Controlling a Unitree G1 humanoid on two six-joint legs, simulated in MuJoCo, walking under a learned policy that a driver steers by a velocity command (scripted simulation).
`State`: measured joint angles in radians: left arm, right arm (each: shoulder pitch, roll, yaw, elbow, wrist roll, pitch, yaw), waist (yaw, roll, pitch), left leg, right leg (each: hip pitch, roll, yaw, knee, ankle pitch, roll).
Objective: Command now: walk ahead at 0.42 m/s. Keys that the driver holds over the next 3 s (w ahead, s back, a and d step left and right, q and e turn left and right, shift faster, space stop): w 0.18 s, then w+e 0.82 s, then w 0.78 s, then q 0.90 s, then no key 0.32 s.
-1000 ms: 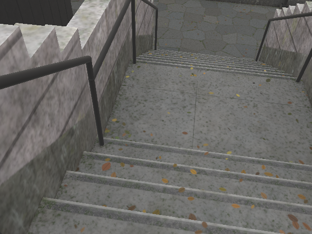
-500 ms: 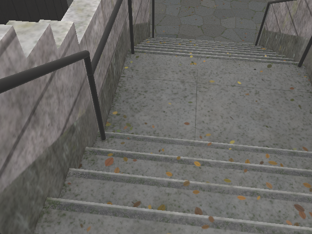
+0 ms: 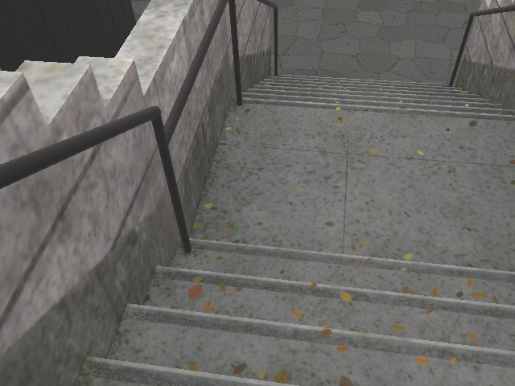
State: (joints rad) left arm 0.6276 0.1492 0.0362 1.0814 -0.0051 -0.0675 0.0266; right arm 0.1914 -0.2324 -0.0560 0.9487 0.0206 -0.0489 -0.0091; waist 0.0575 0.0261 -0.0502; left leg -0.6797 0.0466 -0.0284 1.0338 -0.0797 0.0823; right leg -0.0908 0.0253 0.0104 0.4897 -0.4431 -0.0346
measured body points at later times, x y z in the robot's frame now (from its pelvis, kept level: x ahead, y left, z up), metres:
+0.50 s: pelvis +0.27 +0.06 -0.19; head +0.28 +0.06 +0.26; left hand +0.36 +0.30 -0.33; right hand +0.19 -0.16 -0.34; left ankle +0.23 +0.16 -0.90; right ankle +0.32 -0.12 -0.81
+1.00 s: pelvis +0.52 -0.06 -0.35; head +0.53 -0.08 +0.10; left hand +0.63 +0.15 -0.49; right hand +0.54 -0.35 -0.48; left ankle +0.65 +0.10 -0.97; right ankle +0.50 -0.12 -1.07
